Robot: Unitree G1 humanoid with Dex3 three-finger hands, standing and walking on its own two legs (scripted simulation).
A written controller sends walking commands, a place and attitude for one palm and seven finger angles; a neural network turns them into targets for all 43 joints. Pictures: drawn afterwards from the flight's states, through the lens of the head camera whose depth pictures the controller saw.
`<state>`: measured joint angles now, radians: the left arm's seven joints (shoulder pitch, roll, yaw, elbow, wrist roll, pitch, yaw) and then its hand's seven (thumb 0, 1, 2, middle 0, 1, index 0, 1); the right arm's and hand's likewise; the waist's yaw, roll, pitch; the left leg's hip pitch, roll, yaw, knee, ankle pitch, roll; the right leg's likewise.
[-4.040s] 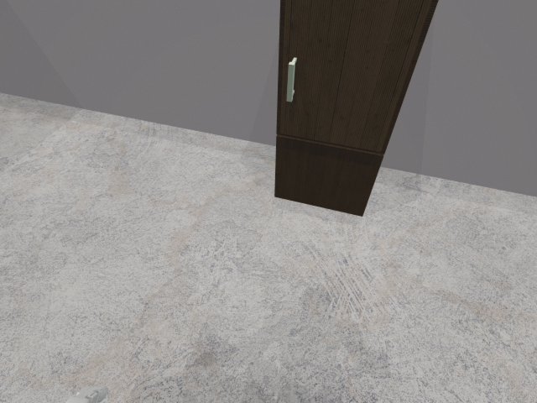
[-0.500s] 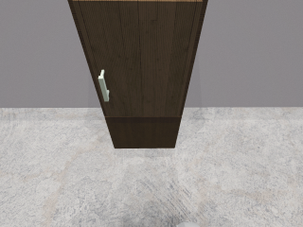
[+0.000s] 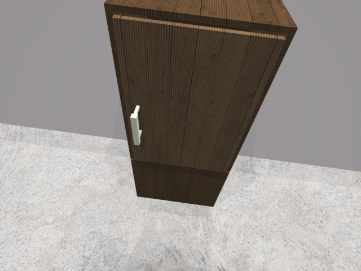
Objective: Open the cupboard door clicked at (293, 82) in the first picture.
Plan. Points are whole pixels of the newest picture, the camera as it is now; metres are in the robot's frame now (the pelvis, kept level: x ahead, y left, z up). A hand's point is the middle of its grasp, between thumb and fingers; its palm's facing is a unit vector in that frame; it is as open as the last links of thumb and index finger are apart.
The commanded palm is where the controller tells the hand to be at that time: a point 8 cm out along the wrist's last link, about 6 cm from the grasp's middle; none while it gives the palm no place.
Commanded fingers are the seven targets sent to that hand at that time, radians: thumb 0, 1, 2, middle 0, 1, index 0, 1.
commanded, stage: come to a stop and stand still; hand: left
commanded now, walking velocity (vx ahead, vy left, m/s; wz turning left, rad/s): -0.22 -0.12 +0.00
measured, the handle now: (137, 125) +0.55 +0.20 -0.08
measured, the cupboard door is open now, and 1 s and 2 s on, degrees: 0 0 0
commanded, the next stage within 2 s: look again from close up in 1.12 s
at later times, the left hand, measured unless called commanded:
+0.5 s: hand out of the picture -0.01 +0.12 -0.16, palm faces +0.01 -0.97 -0.24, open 7.3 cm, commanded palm none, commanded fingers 0.00 0.90 0.90 -0.20 -0.30 -0.20 -0.30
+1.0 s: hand out of the picture -0.10 +0.10 -0.17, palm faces +0.05 -0.98 -0.17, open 7.3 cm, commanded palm none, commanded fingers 0.00 0.90 0.90 -0.20 -0.30 -0.20 -0.30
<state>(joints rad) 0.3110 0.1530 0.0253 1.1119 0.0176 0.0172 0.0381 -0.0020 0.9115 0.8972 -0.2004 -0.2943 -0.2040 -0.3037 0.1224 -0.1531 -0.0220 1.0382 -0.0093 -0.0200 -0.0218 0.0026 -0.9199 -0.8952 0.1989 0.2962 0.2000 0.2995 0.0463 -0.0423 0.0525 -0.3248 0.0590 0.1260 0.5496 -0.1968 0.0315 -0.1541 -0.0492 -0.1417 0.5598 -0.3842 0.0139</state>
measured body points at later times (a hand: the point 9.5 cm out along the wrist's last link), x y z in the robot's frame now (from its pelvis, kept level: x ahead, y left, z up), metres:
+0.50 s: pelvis -0.05 -0.06 +0.01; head -0.05 -0.08 +0.46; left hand -0.01 +0.17 -0.14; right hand -0.04 -0.30 -0.16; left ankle -0.06 +0.08 -0.69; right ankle -0.04 -0.15 -0.73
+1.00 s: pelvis -0.08 -0.06 +0.01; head -0.08 -0.06 +0.46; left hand -0.10 +0.15 -0.15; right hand -0.10 -0.26 -0.15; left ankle -0.10 +0.07 -0.73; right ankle -0.04 -0.15 -0.73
